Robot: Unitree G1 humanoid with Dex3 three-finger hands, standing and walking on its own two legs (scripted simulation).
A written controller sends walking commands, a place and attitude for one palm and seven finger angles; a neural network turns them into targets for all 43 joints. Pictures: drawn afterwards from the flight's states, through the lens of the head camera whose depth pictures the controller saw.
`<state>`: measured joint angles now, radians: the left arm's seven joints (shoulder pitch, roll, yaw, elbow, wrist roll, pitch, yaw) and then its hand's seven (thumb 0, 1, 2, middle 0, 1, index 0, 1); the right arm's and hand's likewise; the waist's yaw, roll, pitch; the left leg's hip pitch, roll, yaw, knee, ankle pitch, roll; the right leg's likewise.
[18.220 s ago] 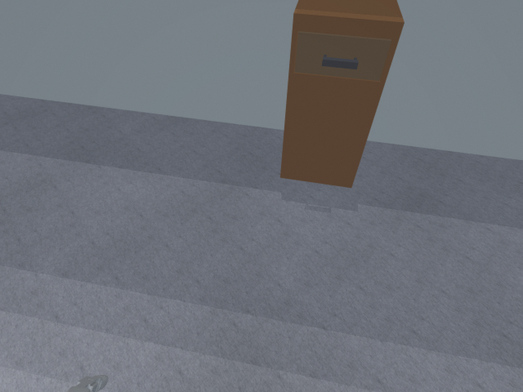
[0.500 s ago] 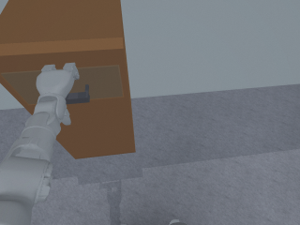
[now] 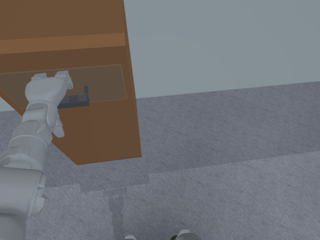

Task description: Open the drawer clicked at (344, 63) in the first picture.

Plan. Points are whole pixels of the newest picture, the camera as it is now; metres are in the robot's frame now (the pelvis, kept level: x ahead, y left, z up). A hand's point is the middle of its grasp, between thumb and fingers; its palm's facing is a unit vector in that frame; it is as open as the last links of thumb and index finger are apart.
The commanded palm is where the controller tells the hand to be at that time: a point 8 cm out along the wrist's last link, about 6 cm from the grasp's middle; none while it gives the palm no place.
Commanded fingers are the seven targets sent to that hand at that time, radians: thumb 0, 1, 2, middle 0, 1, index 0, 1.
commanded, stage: lower the fingers behind the handle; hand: left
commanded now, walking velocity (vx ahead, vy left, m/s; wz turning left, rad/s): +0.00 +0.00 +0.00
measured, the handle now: (65, 96) +0.53 +0.27 -0.03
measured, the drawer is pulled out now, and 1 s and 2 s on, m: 0.00 0.00 0.00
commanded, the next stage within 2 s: close the thumb around the handle in 1.44 s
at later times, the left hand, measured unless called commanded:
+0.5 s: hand (59, 109) +0.47 +0.27 -0.01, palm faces -0.11 -0.05 -0.99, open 13.8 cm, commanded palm +0.46 +0.26 +0.04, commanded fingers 0.00 -0.50 0.30 -0.30 -1.20 -0.30 -1.20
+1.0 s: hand (64, 115) +0.48 +0.27 -0.05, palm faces -0.09 -0.03 -1.00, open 13.8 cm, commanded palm +0.47 +0.25 +0.01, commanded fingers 0.00 -0.50 0.30 -0.30 -1.20 -0.30 -1.20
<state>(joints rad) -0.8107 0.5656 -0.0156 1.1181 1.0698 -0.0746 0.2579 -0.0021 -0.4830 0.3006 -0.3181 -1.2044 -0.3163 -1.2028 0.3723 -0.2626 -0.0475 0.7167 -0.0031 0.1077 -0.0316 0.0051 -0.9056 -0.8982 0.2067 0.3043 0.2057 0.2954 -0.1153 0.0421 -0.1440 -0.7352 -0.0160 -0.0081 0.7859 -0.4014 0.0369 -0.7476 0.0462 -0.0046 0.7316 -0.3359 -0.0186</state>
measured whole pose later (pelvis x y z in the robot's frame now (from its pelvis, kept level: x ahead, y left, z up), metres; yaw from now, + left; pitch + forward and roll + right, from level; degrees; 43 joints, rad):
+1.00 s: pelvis -0.02 +0.02 -0.03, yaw -1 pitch +26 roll -4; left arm -0.86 0.55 0.01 1.17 1.11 -0.05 0.38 0.00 -0.48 0.30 -0.31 -1.20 -0.32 -1.20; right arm 0.35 -0.24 -0.03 0.74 -0.04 0.10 0.00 0.00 -0.91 -0.90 0.21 0.30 0.21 0.30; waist -0.15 0.05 -0.17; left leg -0.99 -0.02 -0.02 1.02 -0.48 0.05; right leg -0.98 0.05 -0.02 0.93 -0.40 0.00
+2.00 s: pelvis -0.01 +0.01 -0.04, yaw -1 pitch +26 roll -3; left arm -0.83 0.56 0.03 1.13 1.10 -0.06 0.39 0.00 0.32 0.65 -0.34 -1.29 -0.38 -1.29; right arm 0.34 -0.25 -0.03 0.73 -0.03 0.09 -0.01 0.00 -0.91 -0.90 0.21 0.30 0.21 0.30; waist -0.14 0.05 -0.18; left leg -1.00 -0.01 -0.01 1.04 -0.49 0.05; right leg -1.01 0.05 -0.02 0.96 -0.41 -0.01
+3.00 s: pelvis +0.01 +0.01 -0.02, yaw -1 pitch +22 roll -2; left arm -0.46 0.43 0.01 0.84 1.09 -0.05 0.44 0.01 0.67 0.77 -0.27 -1.35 -0.36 -1.34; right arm 0.27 -0.24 -0.05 0.68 -0.02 0.13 0.00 0.00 -0.91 -0.90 0.21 0.30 0.21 0.30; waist -0.05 0.04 -0.19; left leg -0.81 -0.01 0.01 0.92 -0.49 0.05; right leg -0.83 0.05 0.01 0.86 -0.41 0.00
